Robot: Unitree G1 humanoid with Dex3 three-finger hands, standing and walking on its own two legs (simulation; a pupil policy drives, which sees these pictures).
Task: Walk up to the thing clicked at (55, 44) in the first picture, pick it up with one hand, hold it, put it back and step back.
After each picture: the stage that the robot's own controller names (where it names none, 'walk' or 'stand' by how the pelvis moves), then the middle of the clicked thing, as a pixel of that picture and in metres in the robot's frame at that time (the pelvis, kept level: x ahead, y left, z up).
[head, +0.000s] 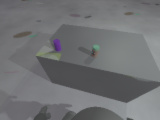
stand; (57, 45) +0.69 +0.36 -0.04
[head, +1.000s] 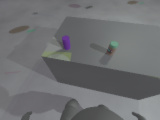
walk; (66, 43) +0.62 +0.23 +0.00
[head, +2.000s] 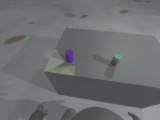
stand; (69, 56) +0.52 +0.20 -0.03
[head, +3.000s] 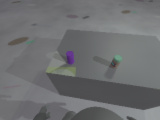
stand; (70, 57) +0.52 +0.19 -0.04
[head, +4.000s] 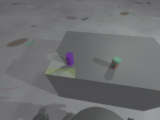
stand; (70, 59) +0.51 +0.19 -0.05
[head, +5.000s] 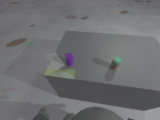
stand; (69, 59) +0.50 +0.19 -0.05
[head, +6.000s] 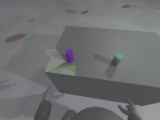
rise first; (69, 56) +0.51 +0.19 -0.04
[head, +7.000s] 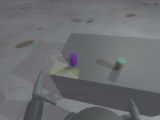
go down; (73, 60) +0.51 +0.18 -0.04
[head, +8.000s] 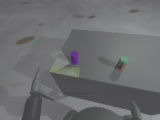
go down; (74, 58) +0.51 +0.18 -0.04
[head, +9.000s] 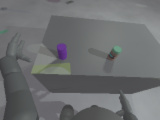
go down; (62, 52) +0.50 +0.17 +0.01
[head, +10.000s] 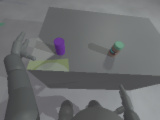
close in; (60, 47) +0.50 +0.17 +0.03
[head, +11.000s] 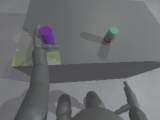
close; (48, 38) +0.54 +0.19 +0.07
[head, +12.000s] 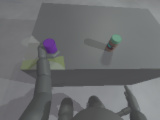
lift; (51, 48) +0.47 +0.20 +0.05
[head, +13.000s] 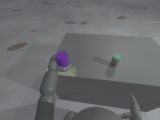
lift; (63, 61) +0.33 +0.17 +0.16
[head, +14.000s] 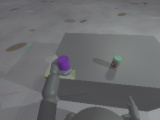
hold; (64, 66) +0.33 +0.16 +0.12
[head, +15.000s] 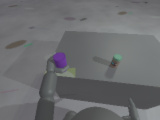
hold; (60, 63) +0.33 +0.19 +0.14
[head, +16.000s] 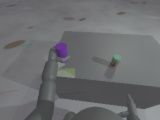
crouch; (62, 53) +0.39 +0.18 +0.16
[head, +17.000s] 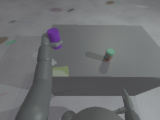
lower; (55, 39) +0.50 +0.19 +0.17
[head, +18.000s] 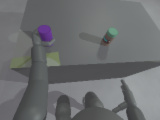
lower; (46, 36) +0.54 +0.19 +0.06
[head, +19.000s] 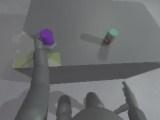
lower; (48, 40) +0.52 +0.19 +0.06
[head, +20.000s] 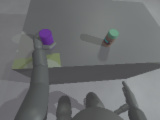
lower; (47, 40) +0.52 +0.20 +0.06
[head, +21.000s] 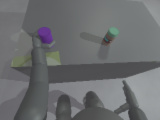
lower; (46, 38) +0.53 +0.20 +0.06
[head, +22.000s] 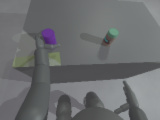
open; (50, 39) +0.53 +0.18 +0.06
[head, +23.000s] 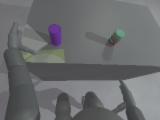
sink last; (55, 36) +0.53 +0.17 +0.06
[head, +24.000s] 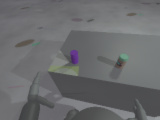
sink last; (74, 57) +0.51 +0.17 +0.01
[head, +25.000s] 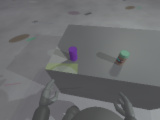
stand; (73, 54) +0.51 +0.17 +0.01
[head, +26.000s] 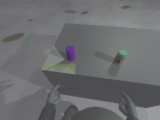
stand; (70, 53) +0.50 +0.17 +0.02
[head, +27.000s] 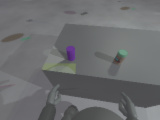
stand; (71, 53) +0.51 +0.17 +0.02
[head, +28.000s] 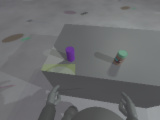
stand; (70, 54) +0.50 +0.17 +0.02
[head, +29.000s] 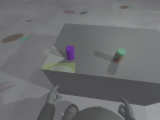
stand; (70, 53) +0.52 +0.17 +0.02
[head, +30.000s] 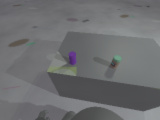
stand; (72, 58) +0.53 +0.17 -0.04
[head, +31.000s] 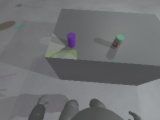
walk; (71, 40) +0.61 +0.16 -0.02
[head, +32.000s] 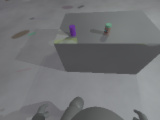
walk; (72, 30) +0.87 +0.25 -0.03
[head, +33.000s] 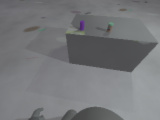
stand; (82, 25) +1.16 +0.14 -0.03
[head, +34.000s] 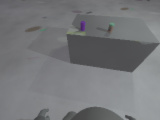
stand; (82, 26) +1.16 +0.14 -0.05
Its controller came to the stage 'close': yes
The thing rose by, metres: 0.21
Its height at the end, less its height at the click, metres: +0.00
